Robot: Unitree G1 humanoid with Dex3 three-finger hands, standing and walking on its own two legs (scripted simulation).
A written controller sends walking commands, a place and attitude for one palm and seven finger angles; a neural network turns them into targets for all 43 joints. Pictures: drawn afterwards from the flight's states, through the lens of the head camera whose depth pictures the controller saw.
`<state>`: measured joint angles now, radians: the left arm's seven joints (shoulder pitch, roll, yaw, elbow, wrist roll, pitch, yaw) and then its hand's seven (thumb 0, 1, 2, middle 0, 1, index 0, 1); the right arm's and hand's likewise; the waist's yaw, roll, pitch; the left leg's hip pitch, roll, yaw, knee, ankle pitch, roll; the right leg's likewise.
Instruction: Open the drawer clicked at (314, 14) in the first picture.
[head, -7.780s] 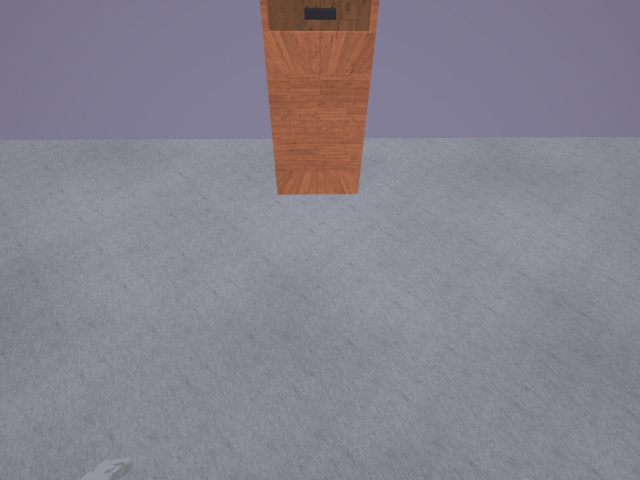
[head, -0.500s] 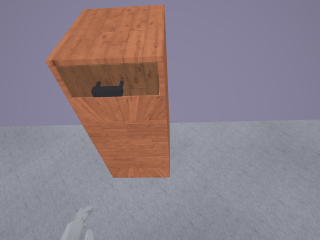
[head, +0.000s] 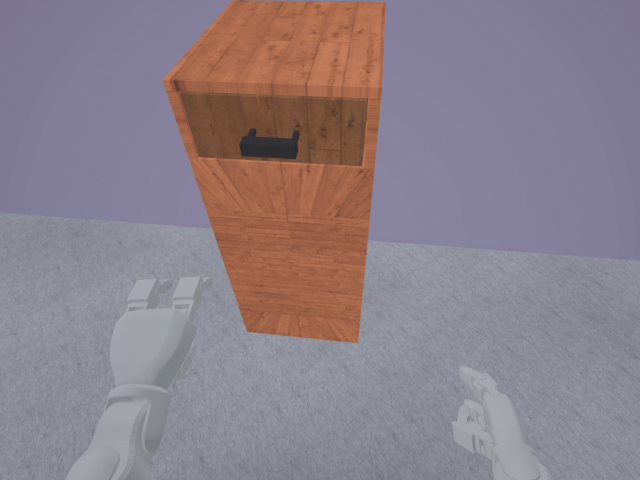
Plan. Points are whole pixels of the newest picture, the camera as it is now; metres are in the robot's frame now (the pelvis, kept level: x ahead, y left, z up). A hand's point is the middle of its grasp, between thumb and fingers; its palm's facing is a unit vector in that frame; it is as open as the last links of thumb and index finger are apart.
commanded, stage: raise the hand with hooked fingers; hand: left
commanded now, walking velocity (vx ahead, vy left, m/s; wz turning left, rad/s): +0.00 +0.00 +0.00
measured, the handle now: (271, 140) +0.65 +0.19 +0.07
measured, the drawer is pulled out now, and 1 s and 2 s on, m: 0.00 0.00 0.00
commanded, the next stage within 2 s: move the hooked fingers above the handle in 1.26 s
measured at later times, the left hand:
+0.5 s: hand (161, 257) +0.32 +0.25 +0.12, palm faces +0.17 -0.06 -0.98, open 12.8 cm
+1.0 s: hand (155, 186) +0.37 +0.25 +0.19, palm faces +0.08 -0.05 -1.00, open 13.8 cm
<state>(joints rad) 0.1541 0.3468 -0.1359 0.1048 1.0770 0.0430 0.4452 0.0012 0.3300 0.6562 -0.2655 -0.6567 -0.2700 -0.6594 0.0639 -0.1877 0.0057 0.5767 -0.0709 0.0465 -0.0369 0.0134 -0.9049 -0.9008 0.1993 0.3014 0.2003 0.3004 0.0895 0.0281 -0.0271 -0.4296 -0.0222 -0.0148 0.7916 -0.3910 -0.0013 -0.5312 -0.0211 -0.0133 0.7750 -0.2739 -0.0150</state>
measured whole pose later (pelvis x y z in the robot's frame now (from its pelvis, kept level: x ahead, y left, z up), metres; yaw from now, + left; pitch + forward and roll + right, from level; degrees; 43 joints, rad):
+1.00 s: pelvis +0.05 +0.00 +0.04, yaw +0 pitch +0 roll +0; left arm -0.22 0.54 -0.02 -0.01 0.87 0.11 -0.11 0.00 -0.49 0.30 -0.31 -1.20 -0.32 -1.20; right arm 0.09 -0.27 0.02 0.63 0.00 0.12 -0.01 0.01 -0.90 -0.90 0.20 0.30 0.20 0.30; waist 0.10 0.10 0.01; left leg -0.12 -0.02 -0.02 0.39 -0.27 0.01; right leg -0.24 -0.02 -0.02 0.43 -0.18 0.00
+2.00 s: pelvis +0.05 +0.01 +0.04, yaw +0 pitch +4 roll +1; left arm -0.49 0.48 -0.14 0.39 0.93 -0.02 -0.04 0.00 -0.49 0.30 -0.32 -1.20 -0.32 -1.20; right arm 0.19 -0.28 -0.02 0.66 0.02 0.12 -0.05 0.01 -0.91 -0.90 0.20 0.30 0.20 0.30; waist 0.04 0.07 -0.01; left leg -0.22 -0.03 -0.01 0.41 -0.26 0.01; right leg -0.34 -0.02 -0.01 0.44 -0.17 0.00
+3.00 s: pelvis +0.06 +0.01 +0.02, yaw -2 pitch +16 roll +0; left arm -1.04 0.46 -0.06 1.04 1.07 -0.10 0.19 0.00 -0.49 0.30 -0.32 -1.20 -0.32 -1.20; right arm 0.34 -0.28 -0.05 0.71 -0.02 0.11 -0.04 0.01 -0.91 -0.90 0.20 0.30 0.20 0.30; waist -0.14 0.04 -0.09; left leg -0.53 -0.01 0.01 0.60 -0.35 0.02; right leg -0.64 -0.01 0.01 0.59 -0.23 0.01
